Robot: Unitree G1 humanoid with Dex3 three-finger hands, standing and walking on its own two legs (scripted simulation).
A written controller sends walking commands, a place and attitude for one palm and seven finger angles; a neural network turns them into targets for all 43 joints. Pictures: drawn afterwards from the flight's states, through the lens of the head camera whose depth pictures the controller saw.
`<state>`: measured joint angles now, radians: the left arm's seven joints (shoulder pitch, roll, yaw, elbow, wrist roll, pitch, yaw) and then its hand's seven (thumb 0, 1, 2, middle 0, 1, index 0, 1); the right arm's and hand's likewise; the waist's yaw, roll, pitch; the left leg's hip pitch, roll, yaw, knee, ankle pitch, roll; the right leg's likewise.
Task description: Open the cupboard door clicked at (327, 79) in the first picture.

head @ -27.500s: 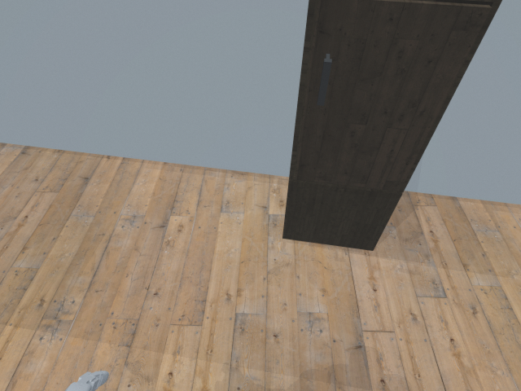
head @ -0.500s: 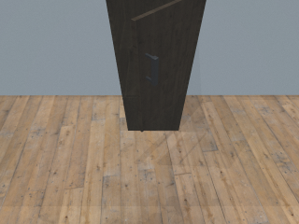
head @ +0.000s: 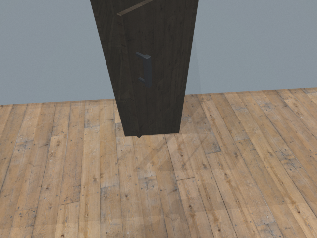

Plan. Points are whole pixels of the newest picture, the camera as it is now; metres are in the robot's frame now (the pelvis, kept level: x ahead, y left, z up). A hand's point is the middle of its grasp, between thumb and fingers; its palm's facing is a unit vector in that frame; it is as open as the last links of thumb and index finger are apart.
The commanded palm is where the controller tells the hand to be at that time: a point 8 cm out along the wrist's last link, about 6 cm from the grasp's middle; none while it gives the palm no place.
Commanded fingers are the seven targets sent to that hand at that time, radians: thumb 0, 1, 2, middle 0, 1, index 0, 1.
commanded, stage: walk to a spot facing it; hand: left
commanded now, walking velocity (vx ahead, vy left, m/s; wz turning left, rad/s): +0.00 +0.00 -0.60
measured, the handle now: (143, 70) +0.62 +0.09 +0.06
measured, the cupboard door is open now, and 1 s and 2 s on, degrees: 46 46 46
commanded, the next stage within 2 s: none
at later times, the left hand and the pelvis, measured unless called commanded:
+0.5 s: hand out of the picture +0.06 +0.14 -0.15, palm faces -0.16 -0.95 -0.28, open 7.4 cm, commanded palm none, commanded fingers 0.00 0.90 0.90 -0.20 -0.30 -0.20 -0.30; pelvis +0.00 -0.05 +0.01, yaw -15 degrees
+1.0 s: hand (107, 214) +0.20 +0.17 -0.17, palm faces -0.46 -0.85 -0.24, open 7.4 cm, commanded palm none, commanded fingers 0.00 0.90 0.90 -0.20 -0.30 -0.20 -0.30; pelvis +0.03 +0.01 +0.01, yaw -32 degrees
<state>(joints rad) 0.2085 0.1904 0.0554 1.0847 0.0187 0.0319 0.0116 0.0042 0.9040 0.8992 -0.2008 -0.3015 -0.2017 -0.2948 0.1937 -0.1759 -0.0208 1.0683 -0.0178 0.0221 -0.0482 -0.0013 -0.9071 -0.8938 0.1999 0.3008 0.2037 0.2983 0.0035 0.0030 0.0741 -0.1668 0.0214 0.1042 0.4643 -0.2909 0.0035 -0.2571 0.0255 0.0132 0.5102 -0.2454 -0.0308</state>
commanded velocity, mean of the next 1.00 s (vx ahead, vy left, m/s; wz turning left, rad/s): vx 0.00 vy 0.00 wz -0.60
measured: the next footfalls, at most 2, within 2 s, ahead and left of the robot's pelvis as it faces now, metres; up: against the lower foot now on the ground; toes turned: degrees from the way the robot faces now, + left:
left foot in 0.82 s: +0.10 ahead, +0.10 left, +0.00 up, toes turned -27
right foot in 1.20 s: -0.03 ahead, -0.13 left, +0.00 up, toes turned -46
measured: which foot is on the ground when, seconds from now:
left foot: down 0.00-0.18, up 0.20-0.80, down 0.82-1.00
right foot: down 0.00-0.80, up 0.82-1.00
